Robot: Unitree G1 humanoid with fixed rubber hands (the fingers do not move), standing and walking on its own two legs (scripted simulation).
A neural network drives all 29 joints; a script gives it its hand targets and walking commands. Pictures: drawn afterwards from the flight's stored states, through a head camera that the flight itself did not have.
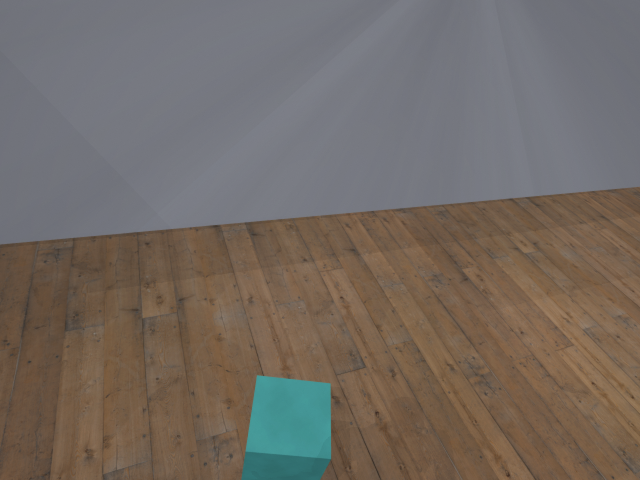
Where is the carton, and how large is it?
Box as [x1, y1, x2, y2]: [241, 375, 330, 479]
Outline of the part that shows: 257,375 241,479 319,479 330,459 330,383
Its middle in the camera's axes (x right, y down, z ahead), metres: -0.10 +0.54 +1.09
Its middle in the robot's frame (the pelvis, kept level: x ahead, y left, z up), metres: +0.47 -0.03 -0.66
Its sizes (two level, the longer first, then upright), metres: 0.210 0.200 0.250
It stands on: the floor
